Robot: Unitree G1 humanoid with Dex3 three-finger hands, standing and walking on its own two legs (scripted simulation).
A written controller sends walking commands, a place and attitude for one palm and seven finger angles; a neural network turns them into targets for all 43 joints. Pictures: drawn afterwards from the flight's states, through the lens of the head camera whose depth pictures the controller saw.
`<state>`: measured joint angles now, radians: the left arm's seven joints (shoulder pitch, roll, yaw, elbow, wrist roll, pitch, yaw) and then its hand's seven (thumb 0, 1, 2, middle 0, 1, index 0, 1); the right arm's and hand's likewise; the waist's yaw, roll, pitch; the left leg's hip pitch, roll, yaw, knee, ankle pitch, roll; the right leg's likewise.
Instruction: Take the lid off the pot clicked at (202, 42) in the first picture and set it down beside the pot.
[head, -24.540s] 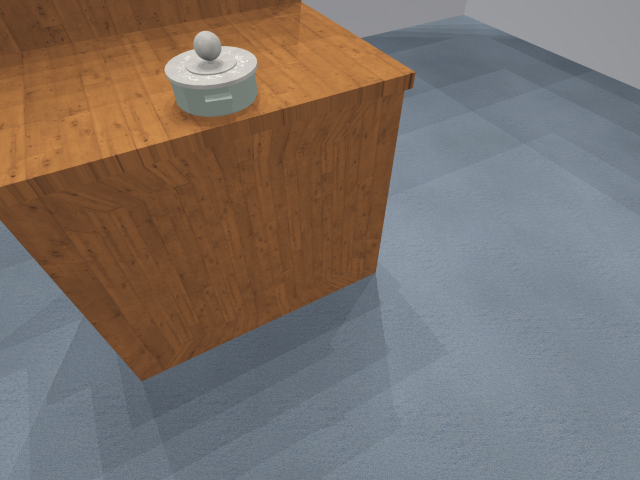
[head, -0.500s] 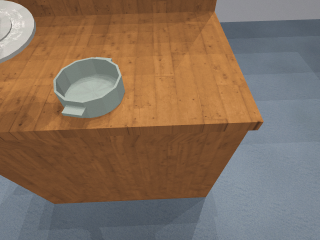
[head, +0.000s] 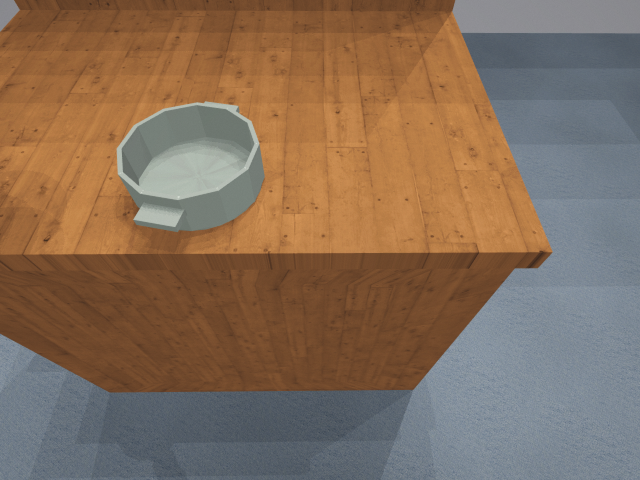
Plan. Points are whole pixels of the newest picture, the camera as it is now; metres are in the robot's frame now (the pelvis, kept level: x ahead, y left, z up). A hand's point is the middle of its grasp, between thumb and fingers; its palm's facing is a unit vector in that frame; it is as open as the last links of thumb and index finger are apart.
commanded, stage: move the lid sideways beside the pot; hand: left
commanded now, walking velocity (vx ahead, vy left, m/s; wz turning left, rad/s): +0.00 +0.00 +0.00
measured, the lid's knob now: out of the picture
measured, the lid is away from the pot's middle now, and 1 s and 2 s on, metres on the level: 0.26 0.24 0.22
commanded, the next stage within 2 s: lower the lid onto the table in 0.12 s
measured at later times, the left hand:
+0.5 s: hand out of the picture +0.46 +0.35 +0.30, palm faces -0.16 -0.23 -0.96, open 8.0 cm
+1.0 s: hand out of the picture +0.45 +0.37 +0.26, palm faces -0.23 -0.24 -0.94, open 8.0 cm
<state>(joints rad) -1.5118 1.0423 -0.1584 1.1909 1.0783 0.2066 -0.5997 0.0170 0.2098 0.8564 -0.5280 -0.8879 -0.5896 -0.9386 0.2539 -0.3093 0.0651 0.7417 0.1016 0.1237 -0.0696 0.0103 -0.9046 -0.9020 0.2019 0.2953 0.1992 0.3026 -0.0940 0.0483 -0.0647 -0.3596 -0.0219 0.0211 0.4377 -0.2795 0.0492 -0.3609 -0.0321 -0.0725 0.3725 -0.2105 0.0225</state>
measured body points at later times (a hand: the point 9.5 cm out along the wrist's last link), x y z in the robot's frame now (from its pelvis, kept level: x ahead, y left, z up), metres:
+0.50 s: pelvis +0.00 +0.00 +0.00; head +0.07 -0.01 +0.44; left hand +0.47 +0.36 +0.35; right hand +0.04 -0.27 -0.14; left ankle -0.05 +0.08 -0.74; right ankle -0.03 -0.14 -0.74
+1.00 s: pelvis +0.00 +0.00 +0.00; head +0.07 +0.00 +0.44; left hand +0.46 +0.38 +0.31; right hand +0.03 -0.27 -0.13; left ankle -0.05 +0.08 -0.74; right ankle -0.03 -0.14 -0.74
